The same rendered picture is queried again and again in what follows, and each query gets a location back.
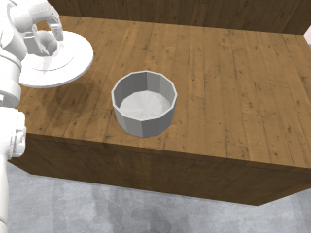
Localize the lid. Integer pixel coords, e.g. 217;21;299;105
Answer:
19;31;94;88

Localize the left robot upper arm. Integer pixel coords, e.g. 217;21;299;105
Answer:
0;107;27;233

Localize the pot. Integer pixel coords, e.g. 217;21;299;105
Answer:
111;70;178;138

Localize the robot left forearm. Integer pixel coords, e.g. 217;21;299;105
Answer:
0;0;33;108

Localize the knob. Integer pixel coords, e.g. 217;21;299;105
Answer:
36;30;58;54

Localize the robot left hand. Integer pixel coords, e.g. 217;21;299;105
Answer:
17;0;64;57

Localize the table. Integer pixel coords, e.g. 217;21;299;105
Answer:
7;0;311;206

